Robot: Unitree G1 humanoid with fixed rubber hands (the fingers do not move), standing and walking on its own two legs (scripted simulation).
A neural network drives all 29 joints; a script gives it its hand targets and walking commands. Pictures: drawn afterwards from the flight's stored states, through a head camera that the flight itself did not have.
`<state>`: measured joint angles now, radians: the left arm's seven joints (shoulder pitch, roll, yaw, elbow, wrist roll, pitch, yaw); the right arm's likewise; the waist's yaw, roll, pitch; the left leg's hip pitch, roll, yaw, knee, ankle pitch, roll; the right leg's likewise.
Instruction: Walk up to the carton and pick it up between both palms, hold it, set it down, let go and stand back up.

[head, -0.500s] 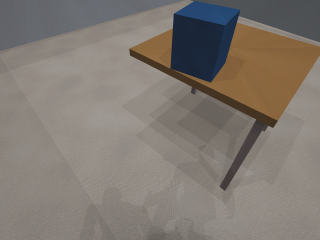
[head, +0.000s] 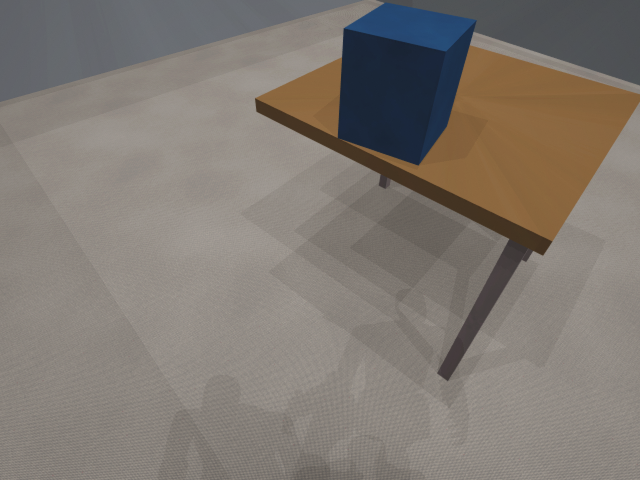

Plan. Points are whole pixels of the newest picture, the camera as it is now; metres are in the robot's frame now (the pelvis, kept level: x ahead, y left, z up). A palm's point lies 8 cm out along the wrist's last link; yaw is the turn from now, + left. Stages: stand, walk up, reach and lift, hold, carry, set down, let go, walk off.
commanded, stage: stand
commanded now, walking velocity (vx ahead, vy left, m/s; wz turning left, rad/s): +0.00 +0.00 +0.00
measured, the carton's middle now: (401, 83) +0.92 -0.16 +0.07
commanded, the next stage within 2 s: walk up in 1.44 s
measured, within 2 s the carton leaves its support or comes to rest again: neither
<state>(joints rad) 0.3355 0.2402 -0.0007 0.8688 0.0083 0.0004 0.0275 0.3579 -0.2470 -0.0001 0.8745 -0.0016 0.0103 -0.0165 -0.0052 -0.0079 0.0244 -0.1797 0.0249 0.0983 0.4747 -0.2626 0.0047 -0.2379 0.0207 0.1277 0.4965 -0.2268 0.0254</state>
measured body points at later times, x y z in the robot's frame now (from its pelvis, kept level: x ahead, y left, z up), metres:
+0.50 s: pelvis +0.00 +0.00 +0.00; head +0.01 +0.00 +0.45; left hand +0.04 +0.25 -0.14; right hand +0.02 -0.25 -0.14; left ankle +0.00 +0.11 -0.74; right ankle +0.03 -0.13 -0.74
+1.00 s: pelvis +0.01 +0.00 +0.00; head +0.01 +0.00 +0.45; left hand +0.03 +0.25 -0.14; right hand +0.02 -0.25 -0.14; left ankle +0.00 +0.11 -0.74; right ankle +0.03 -0.14 -0.74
